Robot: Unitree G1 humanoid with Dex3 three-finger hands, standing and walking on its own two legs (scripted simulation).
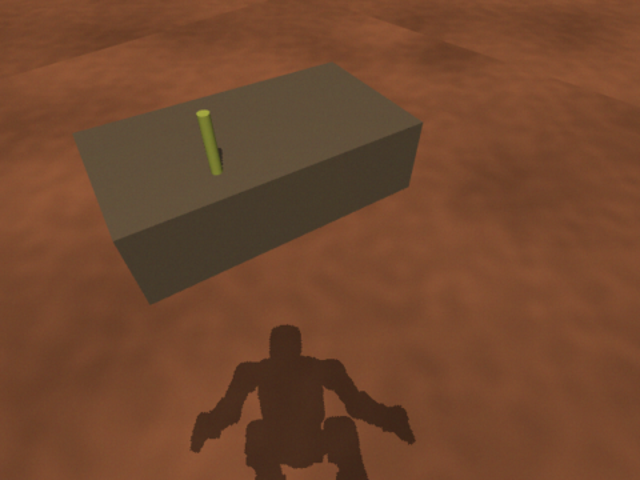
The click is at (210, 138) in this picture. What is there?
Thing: slim round
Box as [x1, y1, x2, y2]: [196, 110, 222, 174]
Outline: 200,110 196,114 211,173 219,174 222,171 209,112 207,110
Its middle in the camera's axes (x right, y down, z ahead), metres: -0.38 -0.32 +1.34
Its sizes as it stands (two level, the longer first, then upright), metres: 0.043 0.043 0.236
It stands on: a support 0.36 m high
